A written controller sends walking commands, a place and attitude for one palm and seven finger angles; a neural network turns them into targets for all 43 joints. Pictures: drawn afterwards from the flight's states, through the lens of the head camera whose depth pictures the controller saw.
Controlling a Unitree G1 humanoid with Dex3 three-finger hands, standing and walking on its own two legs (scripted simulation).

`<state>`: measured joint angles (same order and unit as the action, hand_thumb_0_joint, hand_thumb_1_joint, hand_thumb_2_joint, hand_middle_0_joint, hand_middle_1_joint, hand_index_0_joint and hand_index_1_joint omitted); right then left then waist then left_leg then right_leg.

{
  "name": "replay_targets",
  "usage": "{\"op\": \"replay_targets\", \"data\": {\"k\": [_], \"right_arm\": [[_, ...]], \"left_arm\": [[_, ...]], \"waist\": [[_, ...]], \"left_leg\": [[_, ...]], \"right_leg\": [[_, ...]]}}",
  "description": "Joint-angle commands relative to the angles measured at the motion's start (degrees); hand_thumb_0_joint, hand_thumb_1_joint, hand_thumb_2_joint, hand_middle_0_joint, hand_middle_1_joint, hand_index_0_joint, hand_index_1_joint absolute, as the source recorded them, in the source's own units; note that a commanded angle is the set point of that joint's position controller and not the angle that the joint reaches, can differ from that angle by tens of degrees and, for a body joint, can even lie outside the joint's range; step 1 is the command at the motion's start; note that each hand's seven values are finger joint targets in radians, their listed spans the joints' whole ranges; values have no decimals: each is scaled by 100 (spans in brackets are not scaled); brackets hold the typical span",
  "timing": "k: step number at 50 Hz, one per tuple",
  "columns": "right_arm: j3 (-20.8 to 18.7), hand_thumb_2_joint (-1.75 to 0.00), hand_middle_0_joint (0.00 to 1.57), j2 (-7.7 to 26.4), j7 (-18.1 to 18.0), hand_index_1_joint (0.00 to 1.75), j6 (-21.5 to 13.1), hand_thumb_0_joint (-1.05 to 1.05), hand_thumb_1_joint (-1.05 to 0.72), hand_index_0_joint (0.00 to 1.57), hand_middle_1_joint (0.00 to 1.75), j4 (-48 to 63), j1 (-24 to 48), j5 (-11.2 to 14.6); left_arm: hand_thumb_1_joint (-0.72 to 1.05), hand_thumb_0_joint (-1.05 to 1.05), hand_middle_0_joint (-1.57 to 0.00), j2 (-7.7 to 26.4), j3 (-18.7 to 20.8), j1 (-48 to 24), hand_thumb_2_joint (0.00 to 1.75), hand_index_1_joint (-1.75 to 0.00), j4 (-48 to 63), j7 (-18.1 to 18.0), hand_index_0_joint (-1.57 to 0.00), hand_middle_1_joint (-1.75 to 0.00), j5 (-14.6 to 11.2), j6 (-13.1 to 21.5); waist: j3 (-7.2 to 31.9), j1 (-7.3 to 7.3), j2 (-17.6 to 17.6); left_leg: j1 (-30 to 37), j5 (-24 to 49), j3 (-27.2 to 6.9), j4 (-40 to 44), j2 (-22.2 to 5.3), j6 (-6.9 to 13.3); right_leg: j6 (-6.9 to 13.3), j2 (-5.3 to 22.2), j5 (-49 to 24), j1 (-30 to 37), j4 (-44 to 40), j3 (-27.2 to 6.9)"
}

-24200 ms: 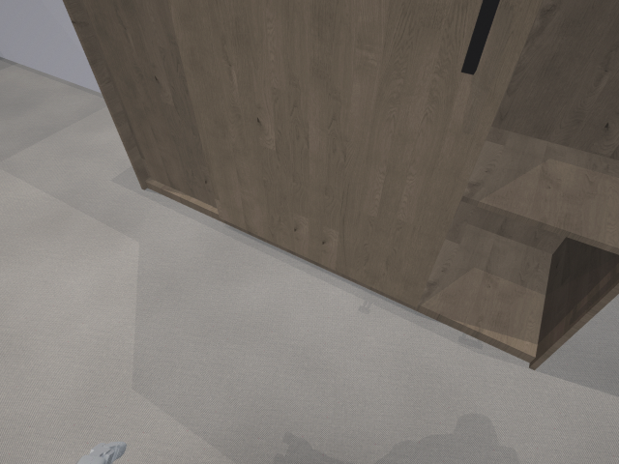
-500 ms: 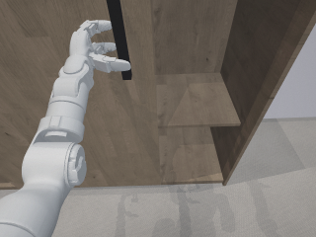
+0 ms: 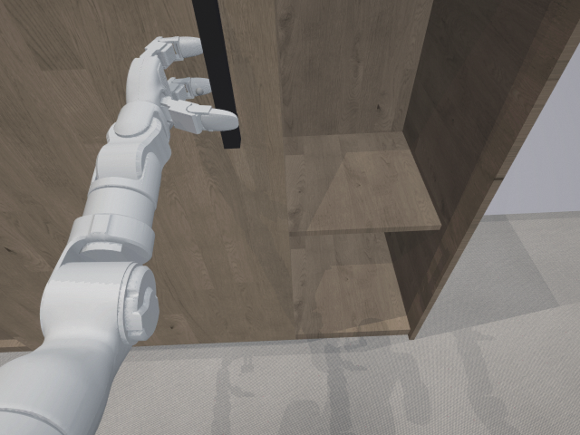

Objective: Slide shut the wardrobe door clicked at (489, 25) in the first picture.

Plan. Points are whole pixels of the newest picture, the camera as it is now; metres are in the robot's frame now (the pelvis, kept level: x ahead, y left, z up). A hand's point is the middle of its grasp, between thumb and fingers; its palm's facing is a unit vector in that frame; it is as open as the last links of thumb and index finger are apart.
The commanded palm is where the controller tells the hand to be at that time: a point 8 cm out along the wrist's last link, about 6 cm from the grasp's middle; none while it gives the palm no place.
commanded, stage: slide the fingers in behind the handle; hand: left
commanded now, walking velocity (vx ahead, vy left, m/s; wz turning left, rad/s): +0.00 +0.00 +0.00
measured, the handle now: (221, 69) +0.52 +0.08 +0.26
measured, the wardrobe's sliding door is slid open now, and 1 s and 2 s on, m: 0.41 0.41 0.41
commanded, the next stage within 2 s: grip the handle and tug to test in 1.64 s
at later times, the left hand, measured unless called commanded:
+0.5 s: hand (218, 93) +0.46 +0.08 +0.26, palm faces +0.02 -1.00 -0.01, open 14.0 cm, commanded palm +0.44 +0.13 +0.25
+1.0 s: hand (222, 96) +0.46 +0.07 +0.26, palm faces +0.02 -1.00 +0.01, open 14.0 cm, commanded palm +0.44 +0.12 +0.25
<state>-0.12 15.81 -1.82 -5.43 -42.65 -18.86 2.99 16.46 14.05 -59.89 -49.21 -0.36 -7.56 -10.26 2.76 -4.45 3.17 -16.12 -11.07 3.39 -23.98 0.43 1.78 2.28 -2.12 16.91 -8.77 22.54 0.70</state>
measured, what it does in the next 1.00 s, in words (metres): stands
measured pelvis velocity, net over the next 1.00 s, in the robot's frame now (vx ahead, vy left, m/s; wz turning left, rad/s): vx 0.00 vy -0.01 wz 0.00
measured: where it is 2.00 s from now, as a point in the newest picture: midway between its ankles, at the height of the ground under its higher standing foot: outside the picture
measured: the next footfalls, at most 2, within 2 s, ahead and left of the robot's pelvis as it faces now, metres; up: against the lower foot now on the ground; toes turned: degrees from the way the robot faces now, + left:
none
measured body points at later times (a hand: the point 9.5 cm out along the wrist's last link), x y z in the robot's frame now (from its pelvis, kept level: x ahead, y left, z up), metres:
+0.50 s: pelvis -0.01 +0.00 +0.00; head -0.01 -0.02 +0.45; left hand +0.46 +0.13 +0.26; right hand +0.09 -0.26 -0.12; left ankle +0.01 +0.10 -0.74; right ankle -0.06 -0.09 -0.74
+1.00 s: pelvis +0.00 -0.01 +0.00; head -0.01 -0.03 +0.45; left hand +0.45 +0.12 +0.26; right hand +0.09 -0.27 -0.12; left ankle +0.01 +0.10 -0.74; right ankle -0.06 -0.09 -0.74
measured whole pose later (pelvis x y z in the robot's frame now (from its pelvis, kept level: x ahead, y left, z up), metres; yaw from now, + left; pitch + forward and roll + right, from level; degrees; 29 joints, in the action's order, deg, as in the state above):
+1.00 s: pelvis +0.00 -0.01 +0.00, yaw +0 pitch +1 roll +0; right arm 0.0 15.3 -1.7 -3.6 -42.4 -16.8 2.8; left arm 11.2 11.3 -56.3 -40.8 -4.9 -8.3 -15.0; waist 2.9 -3.6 3.0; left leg -14.0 -10.4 3.1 -22.9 0.1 1.2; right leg 2.8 -2.6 16.5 -6.7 21.8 0.9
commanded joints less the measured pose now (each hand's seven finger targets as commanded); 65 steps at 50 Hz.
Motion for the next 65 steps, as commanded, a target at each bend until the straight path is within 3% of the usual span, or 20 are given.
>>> {"op": "replay_targets", "data": {"k": [1,5,8,11,15,17,21,24,27,28,35,39,42,45,49,53,55,57,62,65], "right_arm": [[-258,-90,20,775,-43,30,-214,0,-90,20,30,695,116,27],[-244,-90,20,735,-27,30,-149,0,-90,20,30,754,237,65],[-217,-90,20,734,-45,30,-125,0,-90,20,30,750,313,87],[-210,-90,20,703,-64,30,-147,0,-90,20,30,753,426,69],[-192,-90,20,678,-84,30,-159,0,-90,20,30,691,436,10],[-171,-90,20,645,-72,30,-169,0,-90,20,30,692,462,15],[-166,-90,20,694,-80,30,-96,0,-90,20,30,608,343,9],[-164,-90,20,676,-68,30,-95,0,-90,20,30,644,330,9],[-181,-90,20,676,-58,30,-101,0,-90,20,30,690,332,-9],[-184,-90,20,666,-51,30,-114,0,-90,20,30,720,351,-8],[-206,-90,20,649,-28,30,-100,0,-90,20,30,684,378,2],[-210,-90,20,641,-36,30,-106,0,-90,20,30,715,443,-1],[-194,-90,20,633,-30,30,-90,0,-90,20,30,697,426,-10],[-206,-90,20,650,-39,30,-50,0,-90,20,30,697,444,-12],[-206,-90,20,641,-39,30,-55,0,-90,20,30,730,466,1],[-198,-90,20,596,-23,30,-85,0,-90,20,30,683,499,27],[-213,-90,20,628,-20,30,-63,0,-90,20,30,656,473,5],[-213,-90,20,600,-5,30,-103,0,-90,20,30,671,509,8],[-209,-90,20,611,-10,30,-68,0,-90,20,30,658,524,-6],[-196,-90,20,608,-7,30,-41,0,-90,20,30,606,467,-31]], "left_arm": [[-50,0,-30,1152,231,-2877,30,-120,1731,20,-30,-120,-107,411],[-50,0,-30,762,-108,-2565,30,-120,1843,16,-30,-120,-107,205],[-50,0,-30,746,-111,-2674,30,-120,1877,-64,-30,-120,-129,15],[-50,0,-30,592,-226,-3036,30,-120,2253,-173,-30,-120,-169,23],[-50,0,-30,788,-78,-3225,30,-120,2418,-326,-30,-120,-151,128],[-50,0,-30,576,-202,-3154,30,-120,2251,-348,-30,-120,-123,105],[-50,0,-30,681,-104,-3013,30,-120,1501,-388,-30,-120,-37,-40],[-50,0,-30,537,-211,-3098,30,-120,1521,-379,-30,-120,-36,-43],[-50,0,-30,679,-12,-2979,30,-120,1662,-376,-30,-120,-103,67],[-50,0,-30,521,-135,-2995,30,-120,1813,-344,-30,-120,-136,109],[-50,0,-30,477,-223,-2850,30,-120,2027,-416,-30,-120,-61,117],[-50,0,-30,689,27,-2863,30,-120,2307,-458,-30,-120,-90,39],[-50,0,-30,522,-144,-2843,30,-120,2223,-457,-30,-120,-68,-30],[-50,0,-30,682,3,-2602,30,-120,2110,-458,-30,-120,-65,-89],[-50,0,-30,479,-135,-2685,30,-120,2205,-395,-30,-120,-122,-130],[-50,0,-30,-2,-537,-2983,30,-120,2219,-431,-30,-120,-128,-136],[-50,0,-30,69,-488,-2896,30,-120,2173,-477,-30,-120,-139,-129],[-50,0,-30,-178,-648,-3112,30,-120,2316,-497,-30,-120,-147,-122],[-50,0,-30,2,-469,-3009,30,-120,2246,-541,-30,-120,-157,-123],[-50,0,-30,80,-400,-2957,30,-120,2066,-565,-30,-120,-131,-108]], "waist": [[2060,75,-522],[1750,85,-572],[1491,54,-572],[1604,16,-426],[1858,51,-503],[1849,28,-484],[1483,21,-799],[1649,33,-555],[1838,106,-657],[1906,76,-735],[1666,106,-700],[1873,153,-614],[1710,107,-678],[1708,177,-700],[1766,110,-784],[1583,-10,-512],[1667,35,-685],[1753,-18,-541],[1907,44,-731],[1750,70,-832]], "left_leg": [[1858,2082,-305,-192,-71,234],[1753,1999,-273,-161,-75,229],[1668,1726,-302,-110,-73,227],[1843,1672,-350,-125,-88,220],[1885,1712,-370,-112,-94,205],[1899,1676,-356,-111,-75,205],[1534,1353,-327,-35,-60,210],[1635,1456,-345,-50,-49,187],[1643,1645,-326,-70,-46,197],[1685,1760,-308,-84,-32,209],[1589,1647,-272,-51,-47,218],[1652,1736,-235,-67,-12,227],[1539,1622,-232,-50,-5,232],[1503,1642,-214,-43,-5,228],[1567,1704,-211,-69,8,231],[1750,1604,-273,-103,-12,224],[1730,1692,-301,-96,-30,210],[1884,1757,-315,-130,-15,212],[1809,1826,-300,-131,4,216],[1681,1806,-306,-110,-3,206]], "right_leg": [[-137,63,-2879,-118,-198,-95],[-140,69,-2775,-158,-234,-47],[-147,50,-2487,-356,-282,-51],[-140,53,-2287,-452,-294,-65],[-133,88,-2274,-261,-279,-83],[-147,72,-2297,-333,-257,-101],[-167,88,-2126,-372,-318,-93],[-139,98,-2196,-355,-280,-96],[-138,94,-2459,-125,-264,-109],[-153,92,-2647,-56,-249,-119],[-161,97,-2525,-54,-311,-98],[-180,95,-2778,64,-290,-137],[-206,100,-2736,22,-298,-136],[-195,124,-2759,126,-315,-130],[-222,109,-2942,91,-286,-131],[-191,79,-2579,-289,-313,-108],[-171,87,-2557,-171,-290,-80],[-172,68,-2626,-299,-251,-91],[-184,86,-2778,-117,-231,-109],[-175,104,-2750,-74,-235,-74]]}}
